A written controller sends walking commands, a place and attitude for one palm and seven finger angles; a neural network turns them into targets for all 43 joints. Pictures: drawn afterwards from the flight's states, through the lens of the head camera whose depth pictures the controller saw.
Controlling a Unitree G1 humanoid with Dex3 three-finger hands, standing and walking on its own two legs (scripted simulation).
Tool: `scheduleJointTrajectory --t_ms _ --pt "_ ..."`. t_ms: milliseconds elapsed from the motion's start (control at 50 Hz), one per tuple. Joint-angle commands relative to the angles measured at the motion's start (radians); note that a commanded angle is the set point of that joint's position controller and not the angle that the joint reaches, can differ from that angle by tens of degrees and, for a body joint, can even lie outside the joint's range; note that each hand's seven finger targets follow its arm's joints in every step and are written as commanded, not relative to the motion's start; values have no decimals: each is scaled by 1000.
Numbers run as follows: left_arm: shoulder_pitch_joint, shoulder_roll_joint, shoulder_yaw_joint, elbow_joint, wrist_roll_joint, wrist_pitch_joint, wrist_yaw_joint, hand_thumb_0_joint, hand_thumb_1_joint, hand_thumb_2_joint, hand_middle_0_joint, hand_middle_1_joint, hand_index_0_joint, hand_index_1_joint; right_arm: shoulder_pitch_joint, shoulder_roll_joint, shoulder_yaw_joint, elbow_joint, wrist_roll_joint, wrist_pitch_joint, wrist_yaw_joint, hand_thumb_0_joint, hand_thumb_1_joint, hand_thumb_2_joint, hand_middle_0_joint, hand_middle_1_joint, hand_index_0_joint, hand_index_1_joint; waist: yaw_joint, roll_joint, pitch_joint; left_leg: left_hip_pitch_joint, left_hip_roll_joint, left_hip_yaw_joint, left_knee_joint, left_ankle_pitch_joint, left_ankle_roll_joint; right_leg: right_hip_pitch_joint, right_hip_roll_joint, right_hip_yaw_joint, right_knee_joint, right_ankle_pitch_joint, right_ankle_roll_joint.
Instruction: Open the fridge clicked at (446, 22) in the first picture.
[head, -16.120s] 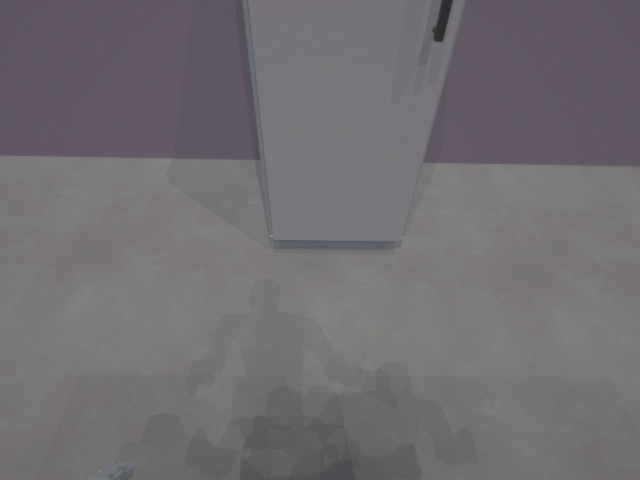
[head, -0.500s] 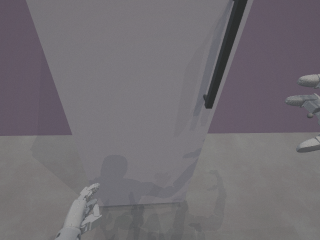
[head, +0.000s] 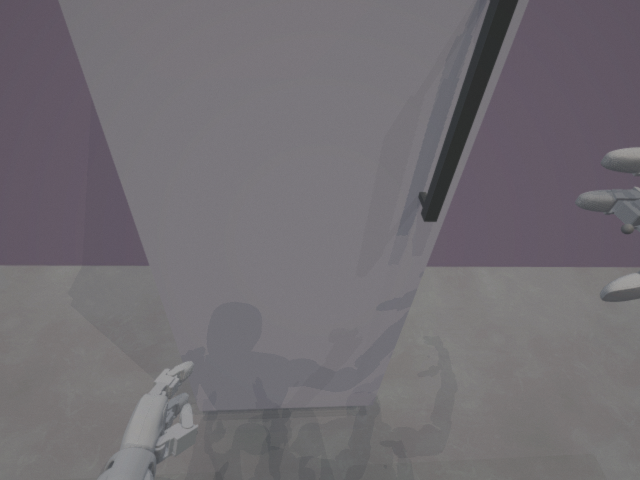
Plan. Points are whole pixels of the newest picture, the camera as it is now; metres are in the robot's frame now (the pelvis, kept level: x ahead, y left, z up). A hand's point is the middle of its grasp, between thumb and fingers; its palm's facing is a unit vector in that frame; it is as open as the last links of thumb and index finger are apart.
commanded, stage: raise the hand to about handle height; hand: right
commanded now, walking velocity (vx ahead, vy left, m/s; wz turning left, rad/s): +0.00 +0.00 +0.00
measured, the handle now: (454, 120) +0.48 -0.17 +0.26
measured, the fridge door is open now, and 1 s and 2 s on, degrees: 0 0 0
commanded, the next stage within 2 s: move the hooked fingers beside the handle in 0.02 s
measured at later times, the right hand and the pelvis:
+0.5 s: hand (589, 203) +0.32 -0.27 +0.25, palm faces +0.02 +1.00 -0.09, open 13.9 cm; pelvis +0.01 +0.00 +0.00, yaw +0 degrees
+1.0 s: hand (558, 183) +0.36 -0.25 +0.25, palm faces +0.03 +1.00 -0.06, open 13.9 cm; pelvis +0.01 +0.01 +0.00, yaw +1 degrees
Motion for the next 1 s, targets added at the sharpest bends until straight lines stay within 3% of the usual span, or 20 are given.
scheduleJointTrajectory --t_ms 0,20,60,120,180,220,280,300,380,480,540,560,620,680,780,880,920,940,960,980 --pt "-175 108 43 -172 -7 -52 10 0 900 900 -200 -300 -200 -300 -342 -307 -97 -190 31 -56 10 0 500 -300 300 1200 300 1200 6 -9 -207 -142 -23 -55 -82 238 22 227 36 74 -39 108 -23" --pt "-179 107 44 -177 -8 -52 9 0 900 900 -200 -300 -200 -300 -350 -313 -101 -204 29 -56 12 0 500 -300 300 1200 300 1200 3 -38 -212 -145 -26 -54 -79 246 23 239 39 74 -40 118 -24" --pt "-175 106 45 -173 -5 -46 6 0 900 900 -200 -300 -200 -300 -322 -329 -117 -174 34 -51 10 0 500 -300 300 1200 300 1200 -7 -11 -206 -132 -25 -56 -83 264 25 224 38 72 -35 132 -24" --pt "-178 104 43 -178 -7 -43 6 0 900 900 -200 -300 -200 -300 -346 -311 -104 -188 31 -50 9 0 500 -300 300 1200 300 1200 1 -32 -216 -141 -29 -45 -75 262 25 240 40 74 -43 134 -23" --pt "-171 109 45 -168 -9 -36 7 0 900 900 -200 -300 -200 -300 -371 -305 -89 -137 28 -48 10 0 500 -300 300 1200 300 1200 9 -5 -194 -151 -28 -48 -83 258 22 228 38 74 -42 125 -24" --pt "-179 102 42 -170 -10 -38 11 0 900 900 -200 -300 -200 -300 -430 -260 -30 -133 18 -48 7 0 500 -300 300 1200 300 1200 19 -27 -185 -180 -32 -44 -83 218 22 241 40 78 -50 98 -23" --pt "-170 109 45 -164 -7 -34 14 0 900 900 -200 -300 -200 -300 -455 -302 -59 -111 6 -56 -10 0 500 -300 300 1200 300 1200 14 -10 -213 -155 -27 -50 -87 220 26 235 40 81 -49 102 -24" --pt "-173 105 43 -168 -7 -32 15 0 900 900 -200 -300 -200 -300 -464 -280 -37 -103 3 -56 -11 0 500 -300 300 1200 300 1200 16 -1 -216 -157 -28 -45 -83 218 25 237 41 81 -51 102 -25" --pt "-168 106 44 -162 -5 -25 17 0 900 900 -200 -300 -200 -300 -524 -286 -30 -77 -8 -72 -25 0 500 -300 300 1200 300 1200 21 -18 -222 -150 -26 -49 -87 217 27 236 40 79 -54 102 -24" --pt "-160 107 48 -169 -4 -18 15 0 900 900 -200 -300 -200 -300 -511 -313 -61 -42 -17 -82 -36 0 500 -300 300 1200 300 1200 10 -11 -250 -123 -26 -48 -82 263 26 234 40 69 -50 136 -27" --pt "-158 106 48 -174 -7 -14 15 0 900 900 -200 -300 -200 -300 -534 -269 -17 -36 -22 -84 -36 0 500 -300 300 1200 300 1200 20 -26 -242 -139 -31 -41 -76 255 26 243 39 70 -55 131 -24" --pt "-155 103 49 -166 -7 -12 15 0 900 900 -200 -300 -200 -300 -529 -256 -1 -10 -20 -86 -39 0 500 -300 300 1200 300 1200 24 10 -219 -143 -28 -46 -84 250 25 232 35 66 -51 125 -26" --pt "-154 106 51 -170 -7 -16 18 0 900 900 -200 -300 -200 -300 -577 -242 20 -31 -30 -84 -50 0 500 -300 300 1200 300 1200 29 -32 -239 -157 -31 -45 -82 232 25 251 38 70 -57 113 -26" --pt "-143 114 55 -158 -5 -11 20 0 900 900 -200 -300 -200 -300 -577 -272 -12 22 -32 -85 -65 0 500 -300 300 1200 300 1200 27 25 -230 -147 -30 -49 -87 243 21 225 37 66 -54 115 -30" --pt "-140 114 61 -165 -3 -6 16 0 900 900 -200 -300 -200 -300 -578 -305 -47 2 -37 -105 -76 0 500 -300 300 1200 300 1200 16 0 -283 -103 -24 -55 -69 337 22 235 40 52 -39 182 -32" --pt "-128 119 64 -158 -6 1 18 0 900 900 -200 -300 -200 -300 -585 -297 -33 62 -37 -111 -65 0 500 -300 300 1200 300 1200 29 14 -250 -122 -24 -60 -71 346 17 223 38 44 -35 173 -34" --pt "-128 118 65 -161 -8 2 21 0 900 900 -200 -300 -200 -300 -595 -275 -9 74 -40 -107 -62 0 500 -300 300 1200 300 1200 33 -7 -246 -136 -25 -59 -69 334 17 225 40 45 -34 164 -33" --pt "-121 120 66 -156 -7 3 24 0 900 900 -200 -300 -200 -300 -615 -260 8 93 -39 -107 -59 0 500 -300 300 1200 300 1200 42 12 -238 -147 -27 -60 -72 332 14 228 39 46 -33 159 -34" --pt "-115 124 71 -151 -8 3 24 0 900 900 -200 -300 -200 -300 -616 -277 1 90 -38 -117 -60 0 500 -300 300 1200 300 1200 41 37 -251 -136 -26 -61 -75 339 13 230 36 43 -27 166 -35" --pt "-119 124 70 -158 -8 2 26 0 900 900 -200 -300 -200 -300 -636 -282 -3 76 -41 -120 -60 0 500 -300 300 1200 300 1200 39 12 -258 -137 -25 -61 -70 343 15 235 39 45 -28 171 -36"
